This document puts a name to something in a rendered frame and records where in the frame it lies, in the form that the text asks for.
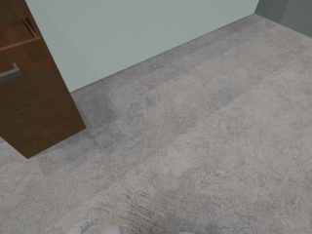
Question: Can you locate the drawer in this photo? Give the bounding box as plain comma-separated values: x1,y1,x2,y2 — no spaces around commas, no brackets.
0,19,54,86

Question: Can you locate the robot left thigh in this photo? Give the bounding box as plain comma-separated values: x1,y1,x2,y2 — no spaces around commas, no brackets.
100,224,127,234

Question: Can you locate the handle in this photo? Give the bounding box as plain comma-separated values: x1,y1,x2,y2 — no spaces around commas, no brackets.
0,62,22,83

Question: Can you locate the cabinet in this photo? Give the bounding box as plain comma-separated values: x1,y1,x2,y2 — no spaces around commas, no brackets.
0,0,87,159

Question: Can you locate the left robot hand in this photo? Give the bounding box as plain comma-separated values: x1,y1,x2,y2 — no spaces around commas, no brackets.
67,218,95,234

